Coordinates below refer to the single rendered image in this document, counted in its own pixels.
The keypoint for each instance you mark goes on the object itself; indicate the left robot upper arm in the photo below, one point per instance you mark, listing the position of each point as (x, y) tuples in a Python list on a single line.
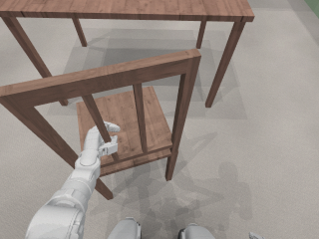
[(58, 222)]

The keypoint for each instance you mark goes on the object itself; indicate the robot left shin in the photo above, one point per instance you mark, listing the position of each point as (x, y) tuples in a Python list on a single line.
[(130, 218)]

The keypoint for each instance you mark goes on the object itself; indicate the left robot forearm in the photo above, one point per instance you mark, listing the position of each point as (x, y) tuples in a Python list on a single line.
[(78, 188)]

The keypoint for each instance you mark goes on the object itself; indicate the table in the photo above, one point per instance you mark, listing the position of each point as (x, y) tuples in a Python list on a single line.
[(237, 11)]

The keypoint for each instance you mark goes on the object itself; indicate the robot right thigh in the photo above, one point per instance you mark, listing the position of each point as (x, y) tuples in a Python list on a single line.
[(196, 232)]

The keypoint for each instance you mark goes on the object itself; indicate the chair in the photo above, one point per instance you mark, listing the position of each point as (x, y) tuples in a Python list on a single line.
[(144, 134)]

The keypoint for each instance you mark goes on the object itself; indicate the left robot hand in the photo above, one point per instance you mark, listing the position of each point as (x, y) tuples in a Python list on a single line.
[(95, 141)]

